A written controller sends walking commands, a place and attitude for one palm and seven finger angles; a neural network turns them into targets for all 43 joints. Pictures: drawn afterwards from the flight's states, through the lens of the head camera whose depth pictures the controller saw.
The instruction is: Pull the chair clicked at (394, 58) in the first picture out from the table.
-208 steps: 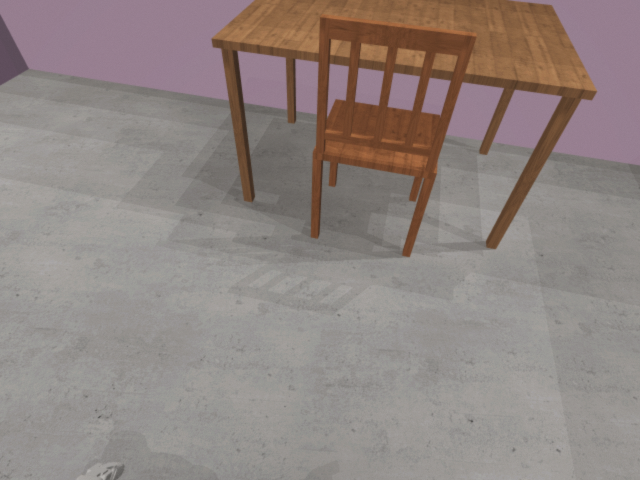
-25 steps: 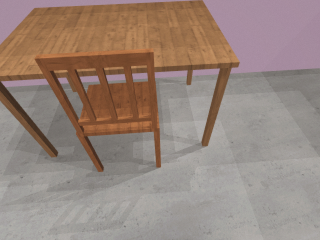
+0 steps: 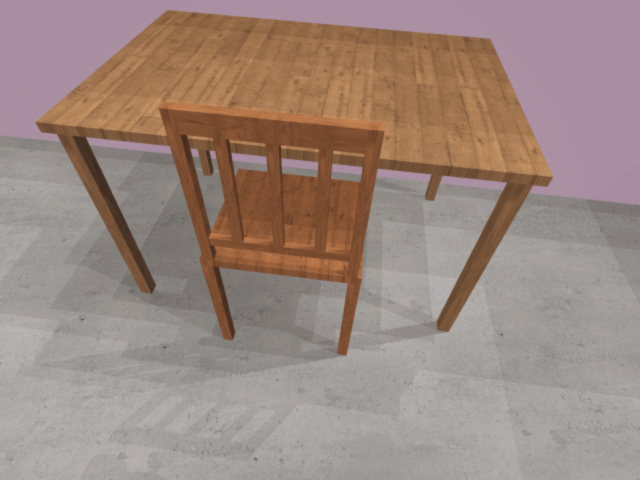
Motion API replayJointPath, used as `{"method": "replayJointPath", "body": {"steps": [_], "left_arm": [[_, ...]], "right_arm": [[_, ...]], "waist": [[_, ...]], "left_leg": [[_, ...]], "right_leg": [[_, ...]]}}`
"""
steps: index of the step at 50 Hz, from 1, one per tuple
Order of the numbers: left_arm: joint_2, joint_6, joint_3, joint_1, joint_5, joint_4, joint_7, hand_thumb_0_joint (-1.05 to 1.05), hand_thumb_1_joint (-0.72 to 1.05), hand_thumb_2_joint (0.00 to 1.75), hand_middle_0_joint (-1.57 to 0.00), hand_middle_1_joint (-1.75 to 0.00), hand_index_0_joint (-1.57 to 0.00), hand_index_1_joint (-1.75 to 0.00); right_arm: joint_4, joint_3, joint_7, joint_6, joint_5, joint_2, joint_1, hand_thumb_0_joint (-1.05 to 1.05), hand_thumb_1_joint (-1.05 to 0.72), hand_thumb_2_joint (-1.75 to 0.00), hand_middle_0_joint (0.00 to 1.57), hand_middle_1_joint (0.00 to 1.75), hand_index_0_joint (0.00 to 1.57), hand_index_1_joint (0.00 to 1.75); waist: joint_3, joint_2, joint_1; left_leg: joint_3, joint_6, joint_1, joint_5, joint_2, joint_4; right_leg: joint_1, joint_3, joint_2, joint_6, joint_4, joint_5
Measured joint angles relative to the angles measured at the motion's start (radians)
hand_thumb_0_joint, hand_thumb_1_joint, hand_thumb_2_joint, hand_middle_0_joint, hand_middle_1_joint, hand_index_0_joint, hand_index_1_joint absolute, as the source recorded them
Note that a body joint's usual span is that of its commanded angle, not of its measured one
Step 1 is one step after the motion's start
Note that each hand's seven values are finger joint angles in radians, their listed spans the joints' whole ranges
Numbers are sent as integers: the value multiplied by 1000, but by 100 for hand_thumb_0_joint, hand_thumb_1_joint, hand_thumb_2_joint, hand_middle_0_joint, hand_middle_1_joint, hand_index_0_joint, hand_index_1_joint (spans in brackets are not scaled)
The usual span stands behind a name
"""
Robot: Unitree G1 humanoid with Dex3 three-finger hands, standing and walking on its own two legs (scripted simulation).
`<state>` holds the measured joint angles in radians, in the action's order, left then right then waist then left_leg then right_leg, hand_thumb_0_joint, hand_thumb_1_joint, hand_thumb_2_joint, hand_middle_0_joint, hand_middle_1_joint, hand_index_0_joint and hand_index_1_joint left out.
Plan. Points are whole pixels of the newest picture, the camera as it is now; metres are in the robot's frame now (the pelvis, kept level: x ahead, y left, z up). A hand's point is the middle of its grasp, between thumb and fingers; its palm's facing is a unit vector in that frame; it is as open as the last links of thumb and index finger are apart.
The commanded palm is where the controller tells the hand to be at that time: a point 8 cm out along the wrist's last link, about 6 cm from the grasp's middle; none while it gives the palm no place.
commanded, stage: take the last steps up to it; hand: left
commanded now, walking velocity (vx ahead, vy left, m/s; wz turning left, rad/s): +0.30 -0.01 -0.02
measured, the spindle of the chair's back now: (276, 198) +0.67 +0.18 -0.10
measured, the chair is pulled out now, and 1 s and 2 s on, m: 0.00 0.00 0.00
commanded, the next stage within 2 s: come to a stop and stand still in 0.46 s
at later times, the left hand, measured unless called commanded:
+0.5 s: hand (245, 404) +0.26 +0.15 -0.17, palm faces -0.01 -0.97 -0.23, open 7.3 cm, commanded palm none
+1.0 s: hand (240, 437) +0.21 +0.15 -0.18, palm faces +0.01 -0.98 -0.20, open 7.3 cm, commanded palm none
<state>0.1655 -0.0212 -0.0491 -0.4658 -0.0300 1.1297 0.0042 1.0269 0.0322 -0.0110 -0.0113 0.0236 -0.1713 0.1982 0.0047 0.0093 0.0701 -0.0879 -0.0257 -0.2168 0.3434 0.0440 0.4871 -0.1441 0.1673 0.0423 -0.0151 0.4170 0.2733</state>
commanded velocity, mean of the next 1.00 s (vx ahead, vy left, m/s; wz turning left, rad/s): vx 0.03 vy -0.02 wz -0.01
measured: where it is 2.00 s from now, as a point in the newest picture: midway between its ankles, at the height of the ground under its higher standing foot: outside the picture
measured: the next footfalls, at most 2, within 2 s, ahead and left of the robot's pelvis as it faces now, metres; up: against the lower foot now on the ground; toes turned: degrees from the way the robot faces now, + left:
right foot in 0.42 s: +0.26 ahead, -0.12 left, +0.00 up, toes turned -6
left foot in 0.76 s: +0.30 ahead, +0.09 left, +0.00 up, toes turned +2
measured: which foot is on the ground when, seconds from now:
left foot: down 0.00-0.42, up 0.44-0.74, down 0.76-1.00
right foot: down 0.00-0.02, up 0.04-0.40, down 0.42-1.00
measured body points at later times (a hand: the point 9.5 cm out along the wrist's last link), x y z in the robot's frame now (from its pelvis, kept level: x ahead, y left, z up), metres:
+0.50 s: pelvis +0.15 -0.04 -0.02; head +0.18 -0.05 +0.43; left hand +0.26 +0.20 -0.15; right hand +0.07 -0.25 -0.18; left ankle +0.02 +0.10 -0.67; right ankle +0.21 -0.13 -0.74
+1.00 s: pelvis +0.21 -0.03 +0.00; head +0.23 -0.02 +0.45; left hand +0.21 +0.20 -0.16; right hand +0.28 -0.25 -0.15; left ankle +0.26 +0.09 -0.74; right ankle +0.21 -0.13 -0.74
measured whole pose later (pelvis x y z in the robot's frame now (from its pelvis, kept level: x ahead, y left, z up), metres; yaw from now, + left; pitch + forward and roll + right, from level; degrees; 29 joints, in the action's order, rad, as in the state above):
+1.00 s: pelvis +0.21 -0.03 +0.00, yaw -3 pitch -1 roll +1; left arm 0.17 0.02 -0.02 -0.28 -0.02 1.10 -0.03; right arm 1.05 0.02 0.04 0.02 0.01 -0.15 0.14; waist -0.06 0.02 0.04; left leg -0.09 -0.01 -0.26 0.17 0.03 0.45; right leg -0.22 0.09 0.02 -0.02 0.50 0.26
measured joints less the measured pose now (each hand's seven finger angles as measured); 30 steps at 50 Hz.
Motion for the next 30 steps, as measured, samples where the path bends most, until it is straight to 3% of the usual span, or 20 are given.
{"method": "replayJointPath", "body": {"steps": [4,6,9,15,20,21,23,26,28,30], "left_arm": [[8,31,-2,7,-4,26,6,1,91,90,-20,-30,-20,-30],[11,32,-6,34,-7,20,13,1,91,90,-20,-30,-20,-30],[16,20,-10,94,-5,-10,18,1,91,90,-20,-30,-20,-30],[23,13,-15,227,2,-75,13,1,92,90,-20,-30,-20,-30],[35,-5,-19,302,3,-117,18,1,93,90,-20,-30,-20,-30],[37,-20,-19,311,1,-124,17,1,92,90,-20,-30,-20,-30],[29,-44,-19,328,6,-130,11,1,92,90,-20,-30,-20,-30],[12,-42,-9,321,11,-127,-2,0,92,90,-20,-30,-20,-30],[-3,-39,-2,305,9,-116,-11,0,92,90,-20,-30,-20,-30],[-14,-35,-2,287,8,-105,-23,0,92,90,-20,-30,-20,-30]], "right_arm": [[-4,4,31,-33,-1,27,33,0,-93,-89,20,30,20,30],[5,2,37,-38,-2,23,67,-1,-94,-89,20,30,21,30],[40,-5,41,-44,-5,22,120,-1,-94,-89,20,30,20,30],[100,-13,38,-41,-1,34,196,0,-92,-89,20,30,20,30],[127,-9,33,-30,5,36,230,0,-91,-89,20,30,20,30],[132,-9,31,-28,2,36,235,0,-91,-89,20,30,20,30],[137,-7,29,-16,-8,30,213,1,-91,-89,20,30,20,30],[121,0,31,-7,-9,20,169,1,-91,-89,20,30,20,29],[97,4,32,-6,-5,13,134,1,-91,-89,20,30,20,29],[70,4,33,-6,-3,11,101,1,-91,-89,20,30,20,29]], "waist": [[-10,39,-31],[-9,45,-42],[-16,52,-47],[-42,41,-69],[-64,7,-102],[-68,0,-101],[-88,-25,-103],[-85,-36,-100],[-72,-39,-101],[-57,-38,-103]], "left_leg": [[-18,-6,26,-50,-29,3],[-22,-7,67,-51,-40,-44],[-23,-5,132,-73,-55,-127],[-28,13,224,-46,-55,-184],[-34,51,246,70,-19,-81],[-32,49,219,112,-6,5],[16,20,102,172,7,314],[49,2,-72,128,0,642],[43,7,-154,78,11,669],[33,22,-203,49,24,594]], "right_leg": [[-153,-72,18,-13,375,158],[-239,-92,25,-12,522,117],[-333,-109,46,2,586,30],[-382,-103,63,6,409,-33],[-288,-74,28,-22,203,-69],[-269,-70,20,-34,181,-113],[-266,-53,1,-45,232,-75],[-205,-43,-20,-49,180,-44],[-163,-39,-30,-45,113,-67],[-130,-36,-36,-48,57,-83]]}}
